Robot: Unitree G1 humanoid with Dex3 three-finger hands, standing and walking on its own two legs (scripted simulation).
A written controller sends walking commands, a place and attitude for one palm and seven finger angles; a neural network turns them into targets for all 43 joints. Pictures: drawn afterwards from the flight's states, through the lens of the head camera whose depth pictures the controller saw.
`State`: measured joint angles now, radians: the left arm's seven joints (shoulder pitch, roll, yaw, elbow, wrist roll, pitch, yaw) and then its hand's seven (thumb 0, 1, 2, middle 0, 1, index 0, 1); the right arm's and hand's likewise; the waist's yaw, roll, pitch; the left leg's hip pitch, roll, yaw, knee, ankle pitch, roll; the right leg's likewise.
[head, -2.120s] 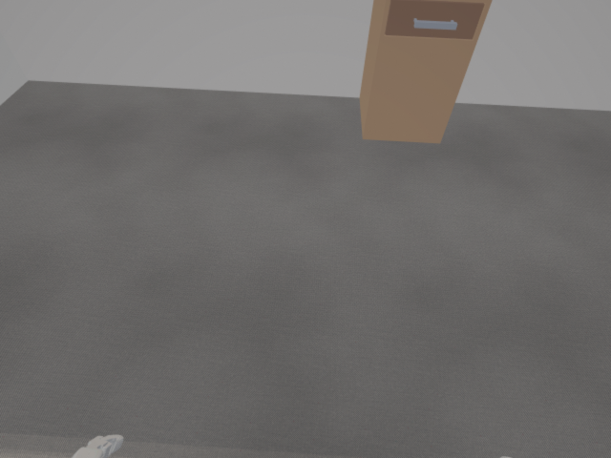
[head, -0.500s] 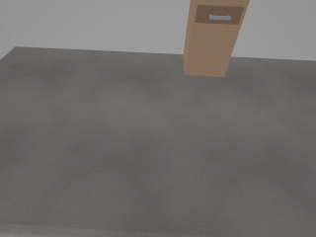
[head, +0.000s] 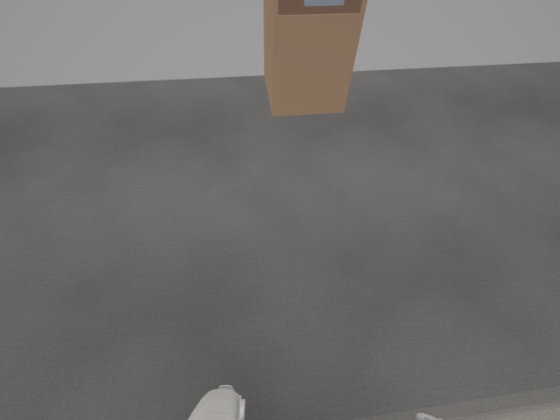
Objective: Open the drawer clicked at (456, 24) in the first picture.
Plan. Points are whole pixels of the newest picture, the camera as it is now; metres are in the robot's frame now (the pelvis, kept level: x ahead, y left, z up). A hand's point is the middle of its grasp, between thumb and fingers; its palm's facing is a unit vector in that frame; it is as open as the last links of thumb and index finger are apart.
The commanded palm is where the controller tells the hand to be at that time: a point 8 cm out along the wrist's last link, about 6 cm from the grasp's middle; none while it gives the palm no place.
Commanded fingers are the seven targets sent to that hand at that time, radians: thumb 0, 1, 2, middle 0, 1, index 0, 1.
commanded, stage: walk to a spot facing it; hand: left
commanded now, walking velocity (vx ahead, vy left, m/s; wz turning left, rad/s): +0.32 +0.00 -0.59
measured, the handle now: out of the picture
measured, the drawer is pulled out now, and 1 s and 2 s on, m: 0.00 0.00 0.00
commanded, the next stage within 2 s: none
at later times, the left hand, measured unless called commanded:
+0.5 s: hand (223, 266) +0.40 +0.16 -0.15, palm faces -0.36 -0.90 -0.23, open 7.4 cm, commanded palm none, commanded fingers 0.00 0.90 0.90 -0.20 -0.30 -0.20 -0.30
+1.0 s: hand (243, 242) +0.49 +0.14 -0.20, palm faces -0.34 -0.92 -0.20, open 7.3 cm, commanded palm none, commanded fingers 0.00 0.90 0.90 -0.20 -0.30 -0.20 -0.30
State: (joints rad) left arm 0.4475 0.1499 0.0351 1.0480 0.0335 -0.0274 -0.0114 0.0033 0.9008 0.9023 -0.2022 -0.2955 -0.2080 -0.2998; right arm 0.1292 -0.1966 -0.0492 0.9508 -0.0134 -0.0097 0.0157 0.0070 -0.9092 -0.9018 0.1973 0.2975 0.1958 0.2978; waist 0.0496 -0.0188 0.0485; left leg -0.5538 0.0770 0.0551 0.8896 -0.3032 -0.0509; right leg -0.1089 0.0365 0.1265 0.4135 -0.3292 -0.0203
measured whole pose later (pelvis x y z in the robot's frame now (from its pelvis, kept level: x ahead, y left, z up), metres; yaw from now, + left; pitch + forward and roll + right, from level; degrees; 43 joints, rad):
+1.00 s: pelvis +0.42 -0.05 -0.02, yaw -25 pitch -1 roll -2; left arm 0.33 0.23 0.07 1.08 0.02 -0.03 -0.01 -0.01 0.92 0.90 -0.20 -0.30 -0.20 -0.30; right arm 0.16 -0.17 -0.05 0.98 -0.04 -0.07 0.02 0.00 -0.92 -0.90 0.20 0.30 0.20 0.30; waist 0.01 -0.02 0.02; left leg -0.40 0.10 0.16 0.63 -0.21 0.02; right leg -0.11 -0.01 -0.04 0.64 -0.46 -0.01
